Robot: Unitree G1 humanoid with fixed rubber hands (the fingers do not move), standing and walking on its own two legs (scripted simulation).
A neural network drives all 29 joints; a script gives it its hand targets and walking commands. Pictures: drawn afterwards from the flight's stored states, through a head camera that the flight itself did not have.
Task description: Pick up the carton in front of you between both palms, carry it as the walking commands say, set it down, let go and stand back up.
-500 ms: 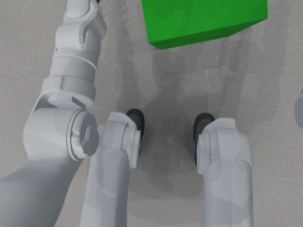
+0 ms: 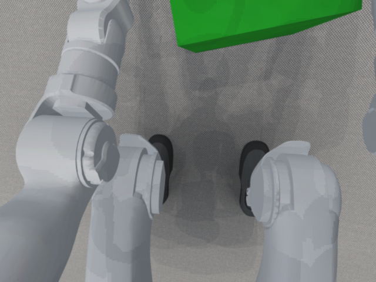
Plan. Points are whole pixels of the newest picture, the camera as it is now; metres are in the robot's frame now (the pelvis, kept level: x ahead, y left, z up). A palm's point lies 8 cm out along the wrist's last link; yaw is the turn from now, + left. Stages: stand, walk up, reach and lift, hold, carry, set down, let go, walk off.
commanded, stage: reach and lift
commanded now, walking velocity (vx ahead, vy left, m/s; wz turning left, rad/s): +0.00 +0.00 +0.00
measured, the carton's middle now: out of the picture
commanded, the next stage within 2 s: none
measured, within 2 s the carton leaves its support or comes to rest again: leaves its support in 0.54 s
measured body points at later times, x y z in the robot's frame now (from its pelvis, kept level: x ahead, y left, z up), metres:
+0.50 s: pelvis +0.00 +0.00 +0.00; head +0.38 -0.06 +0.22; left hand +0.57 +0.10 -0.18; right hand +0.58 -0.21 -0.18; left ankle +0.12 +0.14 -0.34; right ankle +0.10 -0.12 -0.34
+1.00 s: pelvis -0.02 +0.01 +0.09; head +0.28 -0.05 +0.42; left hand +0.52 +0.09 +0.01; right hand +0.52 -0.21 +0.01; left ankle +0.12 +0.14 -0.34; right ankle +0.10 -0.12 -0.34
